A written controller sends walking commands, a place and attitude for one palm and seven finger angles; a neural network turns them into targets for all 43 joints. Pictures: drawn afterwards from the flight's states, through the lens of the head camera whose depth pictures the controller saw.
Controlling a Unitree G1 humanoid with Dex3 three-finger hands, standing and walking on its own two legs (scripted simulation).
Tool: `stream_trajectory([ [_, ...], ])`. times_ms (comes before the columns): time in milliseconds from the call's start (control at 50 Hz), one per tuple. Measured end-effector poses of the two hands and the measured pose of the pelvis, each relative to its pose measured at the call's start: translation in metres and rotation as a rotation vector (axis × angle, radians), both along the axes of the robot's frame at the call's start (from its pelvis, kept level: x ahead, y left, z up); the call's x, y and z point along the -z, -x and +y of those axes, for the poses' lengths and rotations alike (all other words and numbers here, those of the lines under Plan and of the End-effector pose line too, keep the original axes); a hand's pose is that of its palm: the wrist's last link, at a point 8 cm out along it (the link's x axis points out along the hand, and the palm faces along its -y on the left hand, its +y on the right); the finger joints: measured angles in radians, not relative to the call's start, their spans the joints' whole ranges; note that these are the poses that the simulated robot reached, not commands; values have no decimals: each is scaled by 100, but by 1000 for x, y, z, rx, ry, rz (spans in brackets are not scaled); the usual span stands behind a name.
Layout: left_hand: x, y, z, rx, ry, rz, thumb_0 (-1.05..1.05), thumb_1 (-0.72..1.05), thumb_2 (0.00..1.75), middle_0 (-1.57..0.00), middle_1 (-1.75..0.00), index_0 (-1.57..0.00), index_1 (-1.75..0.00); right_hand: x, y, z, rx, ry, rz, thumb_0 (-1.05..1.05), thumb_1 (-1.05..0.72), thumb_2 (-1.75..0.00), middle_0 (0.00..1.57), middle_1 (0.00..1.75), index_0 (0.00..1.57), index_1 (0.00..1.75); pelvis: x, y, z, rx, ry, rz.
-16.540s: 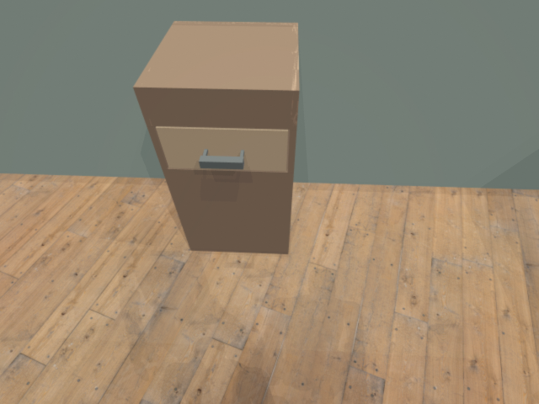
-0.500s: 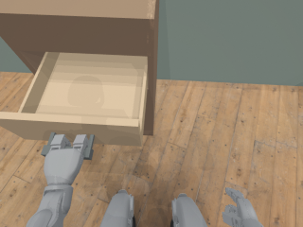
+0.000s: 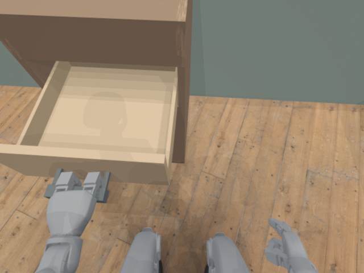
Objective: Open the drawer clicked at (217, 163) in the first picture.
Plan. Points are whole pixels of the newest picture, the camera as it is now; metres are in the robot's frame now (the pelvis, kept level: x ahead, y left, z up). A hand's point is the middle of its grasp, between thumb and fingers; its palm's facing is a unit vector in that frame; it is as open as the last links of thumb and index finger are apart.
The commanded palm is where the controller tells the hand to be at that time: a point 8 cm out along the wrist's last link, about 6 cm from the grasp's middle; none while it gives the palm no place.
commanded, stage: pull the drawer open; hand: left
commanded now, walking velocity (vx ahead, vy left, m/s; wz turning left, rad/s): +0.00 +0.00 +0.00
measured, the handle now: (80, 183) +0.31 +0.25 -0.05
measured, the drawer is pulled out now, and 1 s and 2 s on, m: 0.26 0.30 0.30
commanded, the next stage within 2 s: open the thumb to release the handle in 0.98 s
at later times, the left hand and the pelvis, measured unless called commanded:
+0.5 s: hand (81, 222) +0.23 +0.23 -0.06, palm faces -0.07 -0.04 -1.00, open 5.9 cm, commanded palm +0.19 +0.23 -0.02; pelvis +0.00 -0.01 -0.01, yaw +0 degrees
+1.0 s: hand (79, 230) +0.21 +0.23 -0.06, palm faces -0.08 -0.05 -1.00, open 6.0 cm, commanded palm +0.18 +0.24 -0.02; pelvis +0.00 -0.01 -0.01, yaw +0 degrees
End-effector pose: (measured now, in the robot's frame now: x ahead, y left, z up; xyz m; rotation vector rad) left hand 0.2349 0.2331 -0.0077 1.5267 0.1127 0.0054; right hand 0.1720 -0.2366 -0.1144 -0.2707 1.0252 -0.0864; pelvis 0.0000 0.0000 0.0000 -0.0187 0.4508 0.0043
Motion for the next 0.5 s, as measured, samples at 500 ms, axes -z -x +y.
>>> stream_trajectory([
  [500, 0, 23, 1, -5, -1, 6, 2, 65, 72, -27, -135, -42, -135, 8, -8, -1, -25, -9, -16, 1, -90, -90, 20, 30, 20, 30, 7, 3, -6, -1, -5, 3],
])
